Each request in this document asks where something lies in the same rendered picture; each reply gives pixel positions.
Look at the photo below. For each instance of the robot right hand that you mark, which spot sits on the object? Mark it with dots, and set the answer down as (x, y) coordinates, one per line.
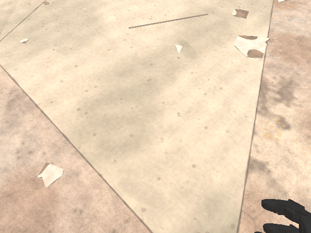
(291, 210)

